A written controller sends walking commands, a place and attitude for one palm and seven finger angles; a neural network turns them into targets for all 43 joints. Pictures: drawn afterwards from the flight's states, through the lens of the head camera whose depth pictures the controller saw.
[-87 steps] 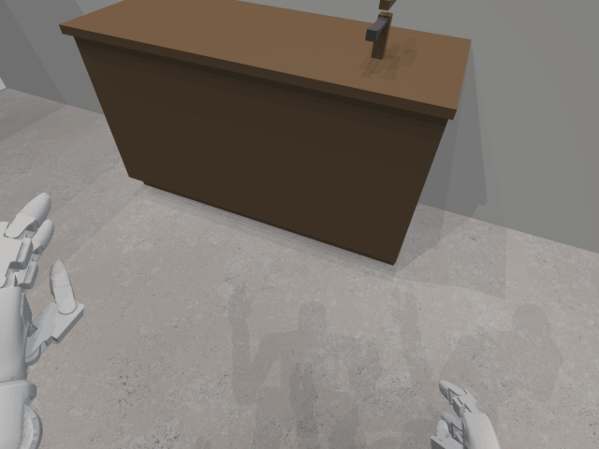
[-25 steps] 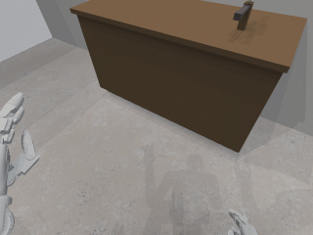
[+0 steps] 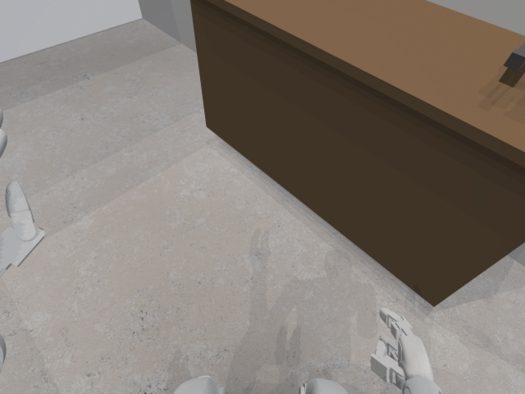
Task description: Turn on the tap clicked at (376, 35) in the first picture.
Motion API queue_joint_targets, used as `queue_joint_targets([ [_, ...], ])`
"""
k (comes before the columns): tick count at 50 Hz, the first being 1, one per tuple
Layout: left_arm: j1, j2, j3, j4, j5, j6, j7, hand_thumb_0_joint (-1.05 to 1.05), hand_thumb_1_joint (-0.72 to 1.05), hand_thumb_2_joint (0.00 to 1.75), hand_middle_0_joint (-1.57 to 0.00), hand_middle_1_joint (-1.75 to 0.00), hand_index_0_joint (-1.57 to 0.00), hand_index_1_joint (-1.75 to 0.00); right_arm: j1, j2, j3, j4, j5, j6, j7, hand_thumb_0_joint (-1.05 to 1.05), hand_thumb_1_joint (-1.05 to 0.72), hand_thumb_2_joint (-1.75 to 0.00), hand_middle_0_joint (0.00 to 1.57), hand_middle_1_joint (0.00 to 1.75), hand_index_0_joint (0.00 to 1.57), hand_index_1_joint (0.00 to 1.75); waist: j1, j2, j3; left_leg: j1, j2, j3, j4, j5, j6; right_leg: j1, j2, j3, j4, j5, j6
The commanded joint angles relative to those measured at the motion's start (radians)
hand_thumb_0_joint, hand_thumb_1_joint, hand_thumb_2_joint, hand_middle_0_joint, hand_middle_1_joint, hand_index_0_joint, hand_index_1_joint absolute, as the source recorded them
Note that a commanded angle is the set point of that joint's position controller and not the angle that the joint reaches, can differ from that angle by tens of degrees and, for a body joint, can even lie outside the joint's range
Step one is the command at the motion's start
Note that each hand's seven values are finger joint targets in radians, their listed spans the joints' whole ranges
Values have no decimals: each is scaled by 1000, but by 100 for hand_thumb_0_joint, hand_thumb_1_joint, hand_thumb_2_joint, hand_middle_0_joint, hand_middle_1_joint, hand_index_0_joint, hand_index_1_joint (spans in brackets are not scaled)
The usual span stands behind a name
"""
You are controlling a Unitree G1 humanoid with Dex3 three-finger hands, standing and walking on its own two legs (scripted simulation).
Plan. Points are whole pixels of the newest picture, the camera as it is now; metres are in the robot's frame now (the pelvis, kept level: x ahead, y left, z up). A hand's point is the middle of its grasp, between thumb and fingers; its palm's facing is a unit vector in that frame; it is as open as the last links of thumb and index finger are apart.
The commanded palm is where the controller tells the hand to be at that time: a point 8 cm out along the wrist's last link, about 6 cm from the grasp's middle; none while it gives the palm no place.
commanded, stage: turn to face it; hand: left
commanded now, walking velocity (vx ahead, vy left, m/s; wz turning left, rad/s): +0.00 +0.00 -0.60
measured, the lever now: (516, 59) +0.70 -0.48 +0.16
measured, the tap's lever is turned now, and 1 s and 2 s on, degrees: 0 0 0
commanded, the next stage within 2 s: take the last steps up to it in 1.92 s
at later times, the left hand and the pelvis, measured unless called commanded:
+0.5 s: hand (181, 187) +0.31 +0.11 +0.19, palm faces +0.23 -0.89 -0.39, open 7.4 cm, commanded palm +0.25 +0.18 +0.20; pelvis +0.05 -0.07 +0.01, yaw -8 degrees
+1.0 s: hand (255, 184) +0.32 +0.03 +0.19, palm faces -0.04 -0.90 -0.44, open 7.4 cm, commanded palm +0.28 +0.10 +0.20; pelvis +0.00 -0.07 +0.01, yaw -28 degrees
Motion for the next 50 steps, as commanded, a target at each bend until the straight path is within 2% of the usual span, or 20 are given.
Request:
queue_joint_targets([
  [1,46,163,142,-245,-8,-62,-7,0,90,90,-20,-30,-20,-30,-5,-154,-50,-121,21,-37,7,0,-90,-90,20,30,20,30,24,209,-243,268,302,-337,-291,361,181,-232,-21,82,9,100,3],
  [3,91,152,151,-292,-15,-74,-14,0,90,90,-20,-30,-20,-30,-9,-149,-43,-118,15,-49,17,0,-90,-90,20,30,20,30,40,275,-247,159,237,-172,-315,308,117,-108,1,35,-172,202,-1],
  [7,50,79,76,-213,-12,-73,-22,0,90,90,-20,-30,-20,-30,13,-143,-21,-106,5,-88,18,0,-90,-90,20,30,20,30,19,319,-199,58,259,-79,-366,208,69,47,49,-27,-439,274,7],
  [12,-142,53,18,-21,10,-42,-24,0,90,90,-20,-30,-20,-30,14,-145,-21,-94,7,-108,-2,0,-90,-90,20,30,20,30,45,197,-162,83,252,-4,-126,5,-19,165,100,-62,-734,341,13],
  [13,-189,60,2,-5,19,-36,-25,0,90,90,-20,-30,-20,-30,24,-131,-20,-93,6,-109,-6,0,-90,-90,20,30,20,30,35,73,-153,102,192,32,17,-38,-46,148,61,14,-835,455,-9],
  [14,-229,96,2,-5,31,-35,-22,0,90,90,-20,-30,-20,-30,20,-118,-18,-99,3,-105,-6,0,-90,-90,20,30,20,30,25,-164,-162,-30,85,37,239,-168,-84,201,-89,296,-901,736,-89],
  [15,-238,122,20,18,26,-24,-21,0,90,90,-20,-30,-20,-30,-22,-119,-10,-111,-5,-112,-8,0,-90,-90,20,30,20,30,41,-284,-164,-180,5,-52,425,-407,-108,247,-236,540,-952,974,-181],
  [16,-260,110,22,27,27,-21,-17,0,90,90,-20,-30,-20,-30,-22,-111,-1,-90,-15,-111,-8,0,-90,-90,20,30,20,30,38,-207,-183,-147,44,-139,483,-362,-109,225,-260,503,-947,963,-199],
  [18,-234,125,24,-49,14,-33,-20,0,90,90,-20,-30,-20,-30,-27,-141,-24,-99,0,-81,6,0,-90,-90,20,30,20,30,38,-164,-238,-165,41,-168,568,-248,-127,262,-198,518,-945,748,-183],
  [21,-49,149,98,-172,-8,-69,-15,0,90,90,-20,-30,-20,-30,-49,-134,-10,-113,0,-44,15,0,-90,-90,20,30,20,30,42,-77,-283,-145,32,-155,488,-173,-123,264,-131,350,-933,600,-195],
  [28,155,145,166,-210,-33,-93,-10,0,90,90,-20,-30,-20,-30,-41,-144,-28,-162,1,-20,35,0,-90,-90,20,30,20,30,59,-19,-320,-29,15,-122,34,-227,-113,252,-123,460,-970,445,-225],
  [31,118,124,144,-139,-29,-75,-15,0,90,90,-20,-30,-20,-30,5,-157,-30,-158,11,-3,31,0,-90,-90,20,30,20,30,38,-22,-314,165,12,-97,-169,-117,-97,123,-67,455,-971,349,-162],
  [33,55,102,108,-137,-32,-76,-27,0,90,90,-20,-30,-20,-30,5,-185,-39,-172,13,-4,15,0,-90,-90,20,30,20,30,25,89,-251,275,135,-184,-345,-101,-47,-21,45,371,-830,286,-97],
  [34,31,108,111,-136,-21,-81,-30,0,90,90,-20,-30,-20,-30,-11,-201,-39,-179,8,1,10,0,-90,-90,20,30,20,30,36,272,-203,286,303,-337,-401,-14,24,-133,153,255,-622,158,-49],
  [35,16,114,107,-121,-2,-80,-27,0,90,90,-20,-30,-20,-30,-20,-177,-33,-175,12,1,8,0,-90,-90,20,30,20,30,52,350,-196,194,426,-389,-424,37,86,-143,165,146,-340,70,-21],
  [37,-43,88,60,-92,22,-74,-29,0,90,90,-20,-30,-20,-30,-8,-161,-33,-156,4,-2,14,0,-90,-90,20,30,20,30,41,267,-108,85,421,-296,-391,132,103,-143,110,150,-156,131,-7],
  [40,-102,18,-49,-122,24,-49,-38,0,90,90,-20,-30,-20,-30,36,-191,-48,-153,16,-9,33,0,-90,-90,20,30,20,30,33,270,-92,169,321,-82,-300,348,24,-97,109,40,-366,140,6],
  [44,-148,65,-28,-135,26,-36,-34,0,90,90,-20,-30,-20,-30,36,-196,-39,-152,7,-30,43,0,-90,-90,20,30,20,30,12,310,-80,149,334,-74,-293,346,-3,19,124,-42,-537,149,19],
  [48,-70,133,70,-145,13,-42,-31,0,90,90,-20,-30,-20,-30,35,-191,-43,-161,5,-44,56,0,-90,-90,20,30,20,30,34,335,-166,175,310,13,-140,316,-48,181,135,-72,-772,291,2],
  [50,-26,167,111,-170,5,-56,-27,0,90,90,-20,-30,-20,-30,43,-160,-36,-167,16,-38,67,0,-90,-90,20,30,20,30,34,126,-251,77,231,49,119,168,-92,362,8,90,-871,594,-69],
])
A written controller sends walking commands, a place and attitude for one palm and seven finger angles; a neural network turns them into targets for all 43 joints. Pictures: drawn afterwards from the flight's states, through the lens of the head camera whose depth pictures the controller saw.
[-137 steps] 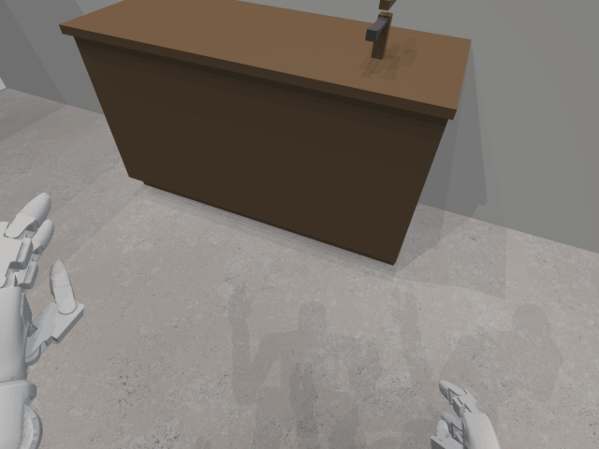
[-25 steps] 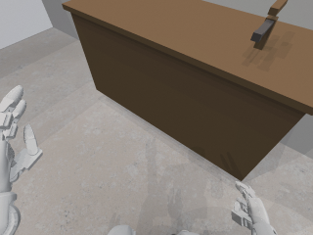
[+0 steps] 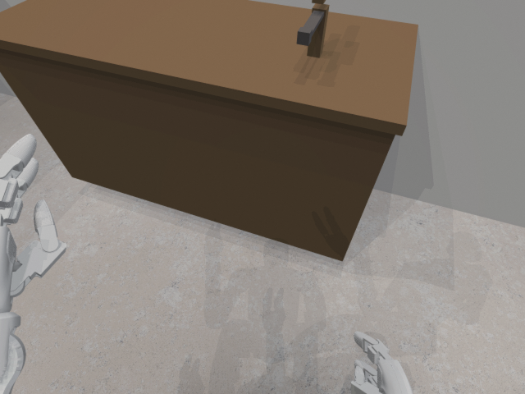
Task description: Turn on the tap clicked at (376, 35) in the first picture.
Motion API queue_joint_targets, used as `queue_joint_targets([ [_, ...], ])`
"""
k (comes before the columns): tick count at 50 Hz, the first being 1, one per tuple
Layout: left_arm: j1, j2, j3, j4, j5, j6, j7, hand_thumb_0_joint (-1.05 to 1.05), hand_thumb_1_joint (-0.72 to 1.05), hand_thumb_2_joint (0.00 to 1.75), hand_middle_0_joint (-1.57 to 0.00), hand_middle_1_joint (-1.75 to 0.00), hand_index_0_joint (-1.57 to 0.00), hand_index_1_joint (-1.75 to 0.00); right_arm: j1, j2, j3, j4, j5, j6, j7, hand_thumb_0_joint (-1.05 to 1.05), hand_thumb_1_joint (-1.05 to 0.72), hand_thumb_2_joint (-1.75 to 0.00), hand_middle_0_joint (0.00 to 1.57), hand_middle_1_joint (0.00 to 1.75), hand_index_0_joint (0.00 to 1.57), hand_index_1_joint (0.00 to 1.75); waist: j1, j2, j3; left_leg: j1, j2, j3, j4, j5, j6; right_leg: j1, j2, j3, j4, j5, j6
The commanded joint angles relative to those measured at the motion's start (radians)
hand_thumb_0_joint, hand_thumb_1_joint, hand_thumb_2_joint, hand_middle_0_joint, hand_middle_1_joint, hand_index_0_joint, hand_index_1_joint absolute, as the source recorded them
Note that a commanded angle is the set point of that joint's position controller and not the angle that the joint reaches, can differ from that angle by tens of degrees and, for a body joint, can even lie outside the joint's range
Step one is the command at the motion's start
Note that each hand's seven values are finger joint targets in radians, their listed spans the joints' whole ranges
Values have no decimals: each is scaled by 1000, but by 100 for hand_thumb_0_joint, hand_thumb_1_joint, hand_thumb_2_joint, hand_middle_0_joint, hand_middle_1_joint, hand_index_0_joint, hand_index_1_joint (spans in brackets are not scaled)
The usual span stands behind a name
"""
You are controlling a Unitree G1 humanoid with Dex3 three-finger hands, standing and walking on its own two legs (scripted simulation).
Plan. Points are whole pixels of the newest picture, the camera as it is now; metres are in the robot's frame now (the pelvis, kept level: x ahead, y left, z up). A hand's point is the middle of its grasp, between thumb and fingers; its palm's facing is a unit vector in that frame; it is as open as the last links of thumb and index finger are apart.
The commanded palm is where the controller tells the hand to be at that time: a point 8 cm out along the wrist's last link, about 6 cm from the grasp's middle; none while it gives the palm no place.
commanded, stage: turn to face it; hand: left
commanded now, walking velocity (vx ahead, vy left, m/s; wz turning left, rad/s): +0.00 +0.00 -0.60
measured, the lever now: (304, 36) +0.81 -0.03 +0.15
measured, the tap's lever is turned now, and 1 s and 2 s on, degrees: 0 0 0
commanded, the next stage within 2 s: take the last steps up to it in 0.92 s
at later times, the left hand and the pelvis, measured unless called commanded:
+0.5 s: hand (84, 283) +0.19 +0.19 +0.19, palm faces +0.23 -0.91 -0.34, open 7.4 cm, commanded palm +0.15 +0.23 +0.19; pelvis -0.08 +0.00 +0.01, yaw -16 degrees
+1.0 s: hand (227, 354) +0.13 +0.05 +0.19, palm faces -0.14 -0.81 -0.56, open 7.4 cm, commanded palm +0.11 +0.12 +0.19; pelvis -0.17 -0.04 +0.01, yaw -31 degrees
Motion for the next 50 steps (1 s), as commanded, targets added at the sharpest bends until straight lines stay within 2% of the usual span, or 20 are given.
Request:
queue_joint_targets([
  [1,17,254,214,-262,-11,-89,32,0,90,90,-20,-30,-20,-30,-82,-166,-90,-161,10,-35,-17,0,-90,-90,20,30,20,30,10,-195,-240,-266,-92,-46,325,-164,-7,362,-248,393,-154,785,-174],
  [2,76,255,254,-210,-25,-82,43,0,90,90,-20,-30,-20,-30,-107,-158,-79,-157,4,-24,-24,0,-90,-90,20,30,20,30,20,-276,-266,-367,-121,-159,465,-292,-19,366,-320,465,-154,921,-220],
  [4,186,239,256,-231,-48,-56,33,0,90,90,-20,-30,-20,-30,-115,-166,-97,-163,18,14,-22,0,-90,-90,20,30,20,30,6,-228,-276,-380,-100,-265,563,-210,-20,329,-297,488,-162,715,-229],
  [8,193,196,248,-260,-57,-76,38,0,90,90,-20,-30,-20,-30,-155,-158,-80,-135,9,62,-31,0,-90,-90,20,30,20,30,-16,-137,-279,-327,-123,-241,448,-95,-33,261,-212,354,-185,565,-213],
  [16,93,165,152,-258,-42,-54,44,0,90,90,-20,-30,-20,-30,-133,-209,-100,-145,5,47,-59,0,-90,-90,20,30,20,30,17,-173,-217,-74,-194,-204,73,-118,10,10,-184,493,-311,59,-216],
  [19,13,165,125,-281,-31,-57,38,0,90,90,-20,-30,-20,-30,-108,-212,-99,-142,4,46,-62,0,-90,-90,20,30,20,30,-4,-115,-190,146,-181,-193,-201,-42,38,-148,-130,474,-286,-70,-148],
  [20,-18,160,116,-289,-31,-69,32,0,90,90,-20,-30,-20,-30,-94,-221,-100,-145,-3,42,-67,0,-90,-90,20,30,20,30,-15,-35,-171,207,-127,-230,-306,-64,68,-221,-68,428,-188,-102,-109],
  [22,-75,163,116,-313,-3,-91,26,0,90,90,-20,-30,-20,-30,-114,-233,-102,-171,-6,25,-68,0,-90,-90,20,30,20,30,4,293,-97,126,214,-530,-468,-64,218,-355,91,181,355,-197,-26],
  [23,-121,223,159,-314,14,-105,34,0,90,90,-20,-30,-20,-30,-144,-187,-90,-151,-11,7,-70,0,-90,-90,20,30,20,30,15,320,-81,-64,255,-499,-502,-166,223,-271,43,180,587,-164,-18],
  [25,-97,131,96,-244,12,-104,20,0,90,90,-20,-30,-20,-30,-122,-199,-108,-146,-3,3,-51,0,-90,-90,20,30,20,30,0,213,-7,-138,185,-344,-455,-111,218,-265,17,174,696,-109,-8],
  [28,-101,85,45,-217,7,-84,17,0,90,90,-20,-30,-20,-30,-103,-217,-116,-142,15,-5,-28,0,-90,-90,20,30,20,30,2,205,-6,-60,116,-152,-400,-12,146,-236,7,63,462,-84,11],
  [32,-85,94,54,-161,-2,-78,19,0,90,90,-20,-30,-20,-30,-76,-230,-112,-136,9,-23,-28,0,-90,-90,20,30,20,30,-24,185,-32,-42,141,-186,-388,9,137,-104,27,2,202,-134,19],
  [36,-52,133,95,-209,-10,-83,20,0,90,90,-20,-30,-20,-30,-56,-223,-109,-134,8,-50,-26,0,-90,-90,20,30,20,30,-12,199,-151,29,97,-102,-178,220,90,63,52,-43,-82,-17,8],
  [38,-21,185,133,-258,-4,-89,25,0,90,90,-20,-30,-20,-30,-42,-198,-110,-132,19,-52,-17,0,-90,-90,20,30,20,30,-20,9,-239,-29,4,-62,51,133,41,203,-83,117,-215,246,-63],
  [39,-7,253,188,-287,-8,-103,36,0,90,90,-20,-30,-20,-30,-86,-164,-93,-160,18,-51,-22,0,-90,-90,20,30,20,30,-1,-217,-239,-253,-103,-66,233,-187,7,317,-245,378,-190,659,-155],
  [40,29,296,252,-282,-17,-108,49,0,90,90,-20,-30,-20,-30,-137,-157,-74,-158,11,-50,-29,0,-90,-90,20,30,20,30,26,-249,-248,-365,-146,-153,410,-286,2,341,-318,430,-174,926,-211],
  [41,85,251,224,-252,-34,-87,38,0,90,90,-20,-30,-20,-30,-123,-172,-98,-146,30,-43,-32,0,-90,-90,20,30,20,30,10,-280,-285,-353,-124,-248,488,-210,6,308,-299,433,-172,814,-196],
  [43,202,262,283,-275,-44,-89,39,0,90,90,-20,-30,-20,-30,-137,-160,-88,-142,24,-11,-30,0,-90,-90,20,30,20,30,-4,-181,-276,-415,-116,-270,551,-133,-5,334,-274,395,-153,679,-222],
  [46,223,213,270,-257,-47,-104,45,0,90,90,-20,-30,-20,-30,-139,-164,-92,-113,16,14,-43,0,-90,-90,20,30,20,30,-24,-120,-256,-337,-128,-240,452,-52,-12,235,-229,302,-196,566,-211],
  [50,194,193,233,-217,-47,-105,45,0,90,90,-20,-30,-20,-30,-126,-194,-111,-111,14,-10,-67,0,-90,-90,20,30,20,30,-8,-157,-222,-182,-152,-208,213,-75,16,110,-220,350,-258,312,-221],
])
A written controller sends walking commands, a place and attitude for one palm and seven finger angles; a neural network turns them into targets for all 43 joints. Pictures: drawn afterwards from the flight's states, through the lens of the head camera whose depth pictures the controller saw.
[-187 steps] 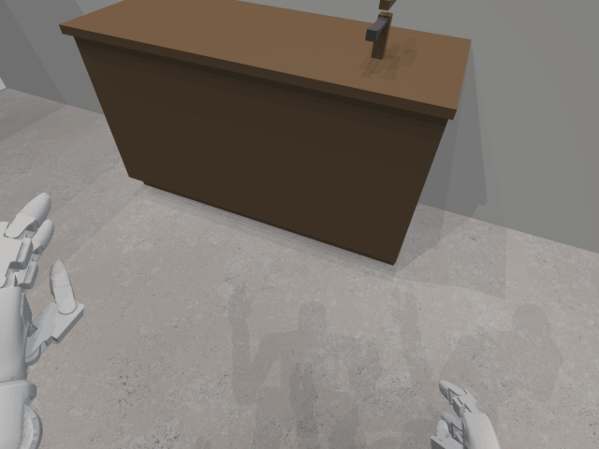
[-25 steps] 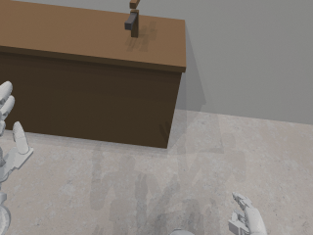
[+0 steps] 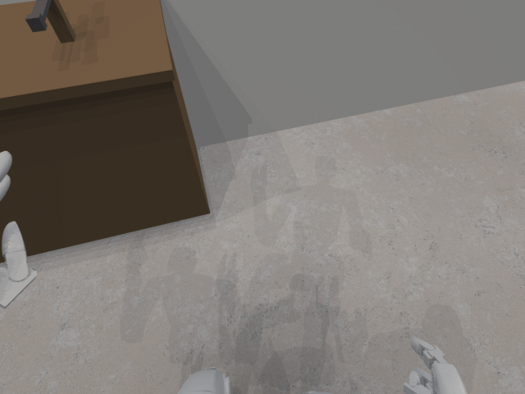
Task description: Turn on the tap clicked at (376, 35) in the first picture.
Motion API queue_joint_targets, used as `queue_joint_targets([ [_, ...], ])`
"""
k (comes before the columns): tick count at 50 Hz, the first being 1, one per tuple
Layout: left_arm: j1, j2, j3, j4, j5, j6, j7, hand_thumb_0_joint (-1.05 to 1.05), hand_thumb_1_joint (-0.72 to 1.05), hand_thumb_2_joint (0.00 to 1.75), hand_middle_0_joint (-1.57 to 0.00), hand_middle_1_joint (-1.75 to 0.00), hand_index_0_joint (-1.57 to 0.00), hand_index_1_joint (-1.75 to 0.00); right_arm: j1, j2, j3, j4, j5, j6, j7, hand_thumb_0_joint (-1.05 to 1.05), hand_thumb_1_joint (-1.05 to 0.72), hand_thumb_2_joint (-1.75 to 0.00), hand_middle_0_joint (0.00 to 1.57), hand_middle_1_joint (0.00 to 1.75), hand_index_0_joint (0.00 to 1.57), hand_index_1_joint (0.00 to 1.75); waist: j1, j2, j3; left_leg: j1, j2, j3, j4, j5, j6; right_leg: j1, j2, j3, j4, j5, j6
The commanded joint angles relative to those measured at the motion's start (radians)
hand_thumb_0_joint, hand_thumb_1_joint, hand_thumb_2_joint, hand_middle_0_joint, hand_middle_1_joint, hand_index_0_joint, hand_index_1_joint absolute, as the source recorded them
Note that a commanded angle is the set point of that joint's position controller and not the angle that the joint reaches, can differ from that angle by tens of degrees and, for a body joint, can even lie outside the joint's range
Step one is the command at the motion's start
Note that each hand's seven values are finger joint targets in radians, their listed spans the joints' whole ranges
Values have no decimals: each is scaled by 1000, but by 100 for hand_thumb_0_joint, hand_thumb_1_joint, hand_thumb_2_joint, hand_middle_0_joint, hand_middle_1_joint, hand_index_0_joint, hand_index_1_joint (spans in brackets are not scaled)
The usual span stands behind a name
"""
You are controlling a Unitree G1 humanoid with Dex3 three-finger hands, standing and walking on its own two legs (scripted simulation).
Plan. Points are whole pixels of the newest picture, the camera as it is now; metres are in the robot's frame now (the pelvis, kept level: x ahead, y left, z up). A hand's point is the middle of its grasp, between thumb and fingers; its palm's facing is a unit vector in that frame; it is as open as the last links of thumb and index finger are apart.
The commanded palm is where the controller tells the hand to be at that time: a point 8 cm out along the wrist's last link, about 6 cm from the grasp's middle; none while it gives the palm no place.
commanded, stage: take the last steps up to it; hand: left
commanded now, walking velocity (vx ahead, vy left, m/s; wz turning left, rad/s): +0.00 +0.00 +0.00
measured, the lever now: (36, 22) +0.83 +0.52 +0.14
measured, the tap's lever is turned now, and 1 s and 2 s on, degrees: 0 0 0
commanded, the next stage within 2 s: none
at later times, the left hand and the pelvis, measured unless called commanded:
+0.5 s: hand (23, 282) +0.21 +0.24 +0.18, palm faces +0.43 -0.79 -0.43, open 7.4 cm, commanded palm +0.15 +0.28 +0.18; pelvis -0.01 +0.00 -0.01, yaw +1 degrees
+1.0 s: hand (3, 189) +0.32 +0.30 +0.19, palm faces +0.38 -0.81 -0.44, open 7.4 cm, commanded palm +0.26 +0.35 +0.18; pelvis +0.09 +0.07 +0.00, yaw -1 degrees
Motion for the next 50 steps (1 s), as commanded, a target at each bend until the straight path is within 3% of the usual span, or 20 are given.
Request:
queue_joint_targets([
  [1,-16,130,131,-95,-7,-40,36,0,90,90,-20,-30,-20,-30,-84,-45,-7,-167,0,-74,-22,0,-90,-90,20,30,20,30,69,-157,-233,89,-11,-10,-205,-27,26,124,-273,288,-204,164,-114],
  [7,-152,93,17,-107,29,-36,41,0,90,90,-20,-30,-20,-30,-34,-80,-13,-147,-14,-96,-47,0,-90,-90,20,30,20,30,33,-45,-198,352,-18,-11,-662,-45,107,3,-189,247,-206,-370,-21],
  [9,-206,88,10,-143,47,-52,39,0,90,90,-20,-30,-20,-30,-51,-102,-9,-161,-15,-101,-47,0,-90,-90,20,30,20,30,46,266,-115,391,211,-334,-825,-208,219,-187,-23,59,127,-311,39],
  [10,-229,106,19,-118,58,-59,39,0,90,90,-20,-30,-20,-30,-66,-66,12,-145,-21,-108,-48,0,-90,-90,20,30,20,30,36,318,-73,243,290,-441,-908,-338,274,-191,-18,-14,355,-291,52],
  [12,-254,95,8,-75,74,-61,32,0,90,90,-20,-30,-20,-30,-66,-50,9,-129,-25,-130,-39,0,-90,-90,20,30,20,30,34,241,10,95,240,-347,-884,-269,286,-151,-52,1,500,-222,59],
  [15,-240,56,-26,-65,67,-52,31,0,90,90,-20,-30,-20,-30,-47,-62,-2,-115,-17,-139,-37,0,-90,-90,20,30,20,30,50,197,-48,183,151,-162,-784,-75,224,-73,-47,-88,284,-251,72],
  [19,-254,43,-39,-23,56,-34,26,0,90,90,-20,-30,-20,-30,-44,-58,13,-102,-21,-137,-39,0,-90,-90,20,30,20,30,45,176,-81,156,128,-128,-687,-4,190,120,-43,-147,-25,-196,74],
  [21,-273,64,-26,16,62,-31,25,0,90,90,-20,-30,-20,-30,-54,-51,12,-94,-22,-127,-38,0,-90,-90,20,30,20,30,51,37,-116,21,83,-61,-500,-34,154,298,-133,-26,-139,-147,28],
  [23,-264,114,16,53,49,-33,26,0,90,90,-20,-30,-20,-30,-79,-43,3,-110,-20,-116,-29,0,-90,-90,20,30,20,30,66,-315,-117,-254,-61,11,8,-133,81,386,-496,551,-315,-201,-142],
  [25,-303,108,17,7,42,-49,22,0,90,90,-20,-30,-20,-30,-75,-65,-17,-97,-14,-117,-19,0,-90,-90,20,30,20,30,47,-226,-100,-230,11,-115,138,-18,57,261,-502,500,-343,-293,-160],
  [30,-182,125,65,-99,38,-92,23,0,90,90,-20,-30,-20,-30,-105,-21,15,-101,-20,-86,-19,0,-90,-90,20,30,20,30,48,-172,-115,-47,47,-14,-133,87,56,159,-376,81,-267,44,-82],
  [36,-168,106,67,-162,37,-79,52,0,90,90,-20,-30,-20,-30,-65,-15,-10,-122,-24,-121,-32,0,-90,-90,20,30,20,30,65,-168,-174,195,-43,141,-474,167,68,194,-324,50,-160,81,-52],
  [38,-171,91,54,-173,35,-79,50,0,90,90,-20,-30,-20,-30,-34,-36,-27,-125,-18,-129,-44,0,-90,-90,20,30,20,30,43,-55,-209,339,-51,144,-587,222,71,169,-261,-16,17,102,-7],
  [39,-182,92,57,-189,35,-86,51,0,90,90,-20,-30,-20,-30,-15,-52,-37,-126,-13,-132,-49,0,-90,-90,20,30,20,30,25,83,-246,464,6,56,-629,241,104,72,-207,-59,221,102,31],
  [40,-178,81,54,-200,34,-92,50,0,90,90,-20,-30,-20,-30,-27,-79,-48,-132,-11,-130,-45,0,-90,-90,20,30,20,30,27,304,-265,595,201,-211,-636,425,197,-156,-106,-126,446,-230,81],
  [41,-183,97,50,-190,44,-101,49,0,90,90,-20,-30,-20,-30,-26,-66,-44,-139,-9,-135,-37,0,-90,-90,20,30,20,30,36,285,-259,593,299,-361,-678,541,280,-251,-75,-76,625,-448,70],
  [42,-168,135,78,-130,46,-98,47,0,90,90,-20,-30,-20,-30,-42,-55,-31,-112,-20,-137,-39,0,-90,-90,20,30,20,30,27,282,-231,538,322,-385,-697,493,324,-305,-111,-33,709,-419,69],
  [44,-183,101,58,-156,37,-91,34,0,90,90,-20,-30,-20,-30,-48,-54,-38,-96,-4,-146,-28,0,-90,-90,20,30,20,30,34,184,-177,488,277,-268,-670,426,309,-336,-151,-20,638,-359,77],
  [46,-142,73,39,-201,30,-90,28,0,90,90,-20,-30,-20,-30,-51,-49,-32,-99,4,-155,-19,0,-90,-90,20,30,20,30,44,201,-178,430,215,-141,-676,394,270,-270,-140,-66,513,-284,81],
  [50,-92,97,56,-201,23,-73,27,0,90,90,-20,-30,-20,-30,-63,-37,-5,-110,-7,-164,-16,0,-90,-90,20,30,20,30,45,210,-187,355,193,-57,-680,427,227,-88,-97,-136,236,-173,82],
])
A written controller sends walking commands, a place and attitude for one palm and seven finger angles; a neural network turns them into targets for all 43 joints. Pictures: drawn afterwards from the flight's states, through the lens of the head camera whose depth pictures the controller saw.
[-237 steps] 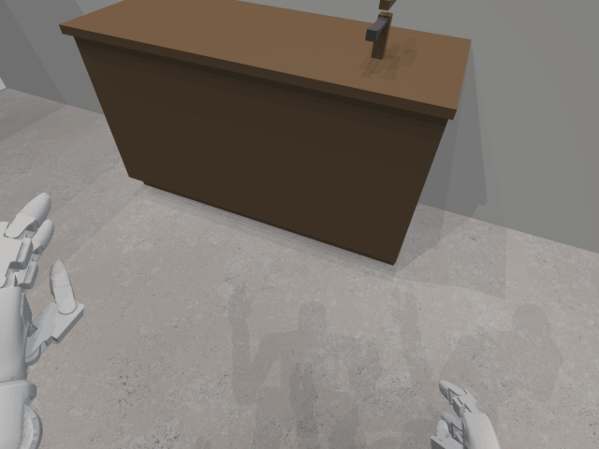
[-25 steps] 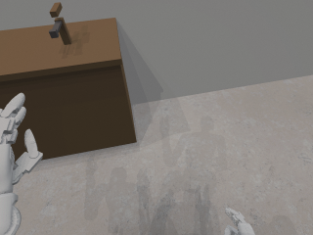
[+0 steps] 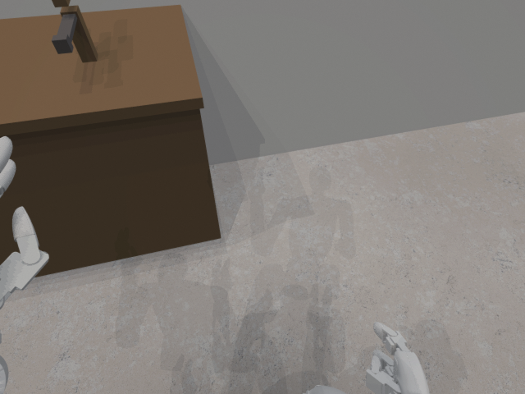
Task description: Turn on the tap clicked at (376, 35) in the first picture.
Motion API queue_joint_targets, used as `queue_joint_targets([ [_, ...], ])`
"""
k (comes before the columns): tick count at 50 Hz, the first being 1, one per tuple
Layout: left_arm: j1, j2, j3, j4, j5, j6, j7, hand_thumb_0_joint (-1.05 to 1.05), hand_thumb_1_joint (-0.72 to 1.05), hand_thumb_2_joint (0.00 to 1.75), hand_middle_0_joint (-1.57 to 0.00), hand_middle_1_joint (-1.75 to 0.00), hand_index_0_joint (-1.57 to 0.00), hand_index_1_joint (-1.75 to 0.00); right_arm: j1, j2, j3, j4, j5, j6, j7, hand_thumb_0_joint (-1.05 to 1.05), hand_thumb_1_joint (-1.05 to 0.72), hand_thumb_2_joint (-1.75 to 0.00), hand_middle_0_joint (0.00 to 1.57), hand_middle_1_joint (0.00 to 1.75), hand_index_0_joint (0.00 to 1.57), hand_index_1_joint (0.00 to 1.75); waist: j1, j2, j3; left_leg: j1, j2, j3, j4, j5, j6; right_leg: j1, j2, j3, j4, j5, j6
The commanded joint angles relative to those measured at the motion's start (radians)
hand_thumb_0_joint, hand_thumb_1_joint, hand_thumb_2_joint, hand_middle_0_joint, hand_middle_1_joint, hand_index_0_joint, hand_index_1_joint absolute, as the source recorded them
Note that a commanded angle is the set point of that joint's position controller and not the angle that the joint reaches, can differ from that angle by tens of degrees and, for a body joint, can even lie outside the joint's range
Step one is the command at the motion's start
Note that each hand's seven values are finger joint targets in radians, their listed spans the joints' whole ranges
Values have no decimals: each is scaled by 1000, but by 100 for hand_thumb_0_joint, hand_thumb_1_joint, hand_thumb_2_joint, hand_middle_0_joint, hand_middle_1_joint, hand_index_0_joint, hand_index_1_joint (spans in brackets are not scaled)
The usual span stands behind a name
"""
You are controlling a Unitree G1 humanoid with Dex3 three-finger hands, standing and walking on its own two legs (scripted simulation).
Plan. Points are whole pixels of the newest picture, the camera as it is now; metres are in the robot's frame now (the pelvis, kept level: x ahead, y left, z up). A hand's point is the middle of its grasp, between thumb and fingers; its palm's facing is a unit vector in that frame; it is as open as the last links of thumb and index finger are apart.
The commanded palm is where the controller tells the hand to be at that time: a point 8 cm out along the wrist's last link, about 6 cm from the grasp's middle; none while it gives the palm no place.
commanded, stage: take the last steps up to it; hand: left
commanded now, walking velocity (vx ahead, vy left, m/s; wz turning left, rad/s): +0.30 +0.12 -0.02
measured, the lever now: (62, 44) +0.73 +0.46 +0.14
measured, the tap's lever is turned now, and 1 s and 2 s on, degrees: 0 0 0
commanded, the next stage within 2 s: come to a stop and stand still in 1.10 s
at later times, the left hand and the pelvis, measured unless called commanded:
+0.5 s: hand (40, 171) +0.33 +0.29 +0.19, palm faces +0.37 -0.81 -0.45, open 7.4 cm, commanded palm +0.28 +0.34 +0.18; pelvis +0.12 +0.06 +0.00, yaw +0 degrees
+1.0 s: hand (48, 112) +0.45 +0.33 +0.18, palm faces +0.42 -0.77 -0.48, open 7.4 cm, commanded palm +0.40 +0.37 +0.18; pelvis +0.22 +0.09 -0.01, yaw -2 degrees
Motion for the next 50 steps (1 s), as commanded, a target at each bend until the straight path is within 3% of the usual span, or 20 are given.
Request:
queue_joint_targets([
  [1,35,171,115,-211,-8,-50,9,0,90,90,-20,-30,-20,-30,-43,-167,-44,-126,-4,-41,-19,0,-90,-90,20,30,20,30,15,211,-142,104,203,-175,-169,319,130,102,29,-40,-287,84,-6],
  [3,32,176,129,-151,-11,-29,9,0,90,90,-20,-30,-20,-30,-50,-170,-44,-123,-1,-23,-29,0,-90,-90,20,30,20,30,26,123,-186,49,172,-117,-20,293,96,284,49,-60,-452,178,-15],
  [4,5,170,124,-128,-6,-24,6,0,90,90,-20,-30,-20,-30,-54,-164,-45,-119,1,-13,-31,0,-90,-90,20,30,20,30,29,42,-199,-39,140,-90,127,224,77,391,-5,18,-529,236,-39],
  [5,-11,197,137,-93,5,-18,5,0,90,90,-20,-30,-20,-30,-47,-146,-44,-120,-1,-1,-30,0,-90,-90,20,30,20,30,25,-188,-213,-222,42,-19,379,64,37,515,-184,312,-592,270,-118],
  [6,-19,207,159,-44,-4,-15,4,0,90,90,-20,-30,-20,-30,-81,-154,-45,-145,-8,1,-23,0,-90,-90,20,30,20,30,31,-333,-168,-460,-59,-71,621,-242,-6,565,-382,681,-672,370,-221],
  [8,-88,179,134,-8,-15,-24,-11,0,90,90,-20,-30,-20,-30,-81,-181,-62,-113,-6,11,-10,0,-90,-90,20,30,20,30,13,-221,-95,-487,-2,-228,780,-149,-26,423,-387,681,-735,139,-200],
  [11,-39,143,90,11,-4,-53,-23,0,90,90,-20,-30,-20,-30,-78,-158,-30,-88,-11,37,-5,0,-90,-90,20,30,20,30,10,-89,-52,-494,41,-197,776,12,-49,345,-287,307,-690,346,-169],
  [14,-136,157,47,-112,4,-75,-16,0,90,90,-20,-30,-20,-30,-92,-174,-33,-106,-12,34,-5,0,-90,-90,20,30,20,30,2,-103,-62,-422,58,-154,594,66,-47,306,-259,162,-689,414,-151],
  [20,-47,219,135,-275,3,-70,24,0,90,90,-20,-30,-20,-30,-65,-153,-53,-167,-18,1,-16,0,-90,-90,20,30,20,30,53,-155,-138,-191,3,-9,152,40,-22,389,-242,144,-616,560,-166],
  [23,14,185,145,-219,-4,-57,35,0,90,90,-20,-30,-20,-30,-28,-153,-63,-168,-14,4,-26,0,-90,-90,20,30,20,30,29,-129,-170,-30,-31,34,-19,118,-25,381,-202,108,-520,516,-129],
  [25,-30,165,135,-223,-7,-68,34,0,90,90,-20,-30,-20,-30,0,-180,-80,-169,-6,5,-41,0,-90,-90,20,30,20,30,-4,50,-225,184,-10,-4,-117,169,-10,282,-117,45,-245,446,-72],
  [26,-44,146,124,-229,-9,-75,31,0,90,90,-20,-30,-20,-30,-12,-213,-93,-175,-4,9,-40,0,-90,-90,20,30,20,30,-4,300,-236,312,176,-262,-153,254,62,69,-15,-14,-17,91,-24],
  [27,-58,160,120,-215,-5,-84,31,0,90,90,-20,-30,-20,-30,-13,-207,-89,-182,-2,8,-35,0,-90,-90,20,30,20,30,7,361,-233,343,335,-501,-198,390,161,-88,47,36,198,-218,-19],
  [28,-42,189,133,-120,-3,-87,26,0,90,90,-20,-30,-20,-30,-29,-187,-74,-172,-7,-2,-34,0,-90,-90,20,30,20,30,0,259,-173,264,366,-549,-223,336,204,-142,38,94,305,-185,-28],
  [31,-62,169,119,-198,-9,-76,7,0,90,90,-20,-30,-20,-30,-35,-188,-76,-139,6,-4,-21,0,-90,-90,20,30,20,30,1,178,-154,229,302,-363,-196,294,205,-232,-34,107,309,-51,-8],
  [33,-53,153,93,-285,-4,-72,-2,0,90,90,-20,-30,-20,-30,-48,-180,-64,-140,6,-14,-11,0,-90,-90,20,30,20,30,19,223,-150,166,247,-231,-205,270,167,-185,-35,74,223,38,-3],
  [46,-72,147,95,-78,-5,0,8,0,90,90,-20,-30,-20,-30,-45,-167,-26,-128,-4,-8,-39,0,-90,-90,20,30,20,30,18,114,-146,53,211,-105,-54,231,71,269,54,-35,-497,198,-19],
  [47,-94,142,80,-71,3,0,6,0,90,90,-20,-30,-20,-30,-40,-167,-28,-124,-1,0,-36,0,-90,-90,20,30,20,30,16,36,-170,-16,166,-77,86,210,53,365,0,46,-546,269,-51],
  [49,-116,170,77,-66,4,1,9,0,90,90,-20,-30,-20,-30,-67,-143,-20,-156,-2,-1,-28,0,-90,-90,20,30,20,30,25,-294,-158,-357,-43,-34,516,-241,-23,516,-329,584,-642,548,-238],
  [50,-128,165,83,-58,-1,-4,10,0,90,90,-20,-30,-20,-30,-67,-159,-23,-142,-8,-7,-25,0,-90,-90,20,30,20,30,26,-220,-136,-380,-9,-148,606,-257,-34,468,-372,573,-660,514,-261],
])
